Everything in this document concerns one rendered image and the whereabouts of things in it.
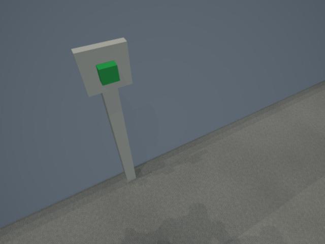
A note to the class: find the button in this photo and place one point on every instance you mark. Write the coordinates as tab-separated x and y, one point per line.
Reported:
108	72

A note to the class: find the panel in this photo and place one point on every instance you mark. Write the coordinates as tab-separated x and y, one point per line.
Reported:
87	57

